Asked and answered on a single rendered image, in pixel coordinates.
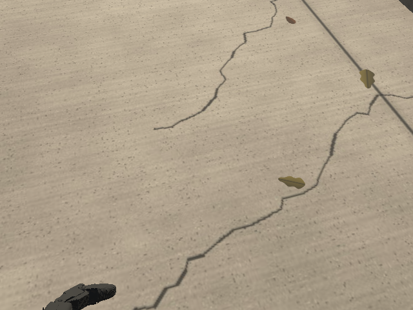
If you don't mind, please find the robot left hand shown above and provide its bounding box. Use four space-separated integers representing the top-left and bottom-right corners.
43 284 116 310

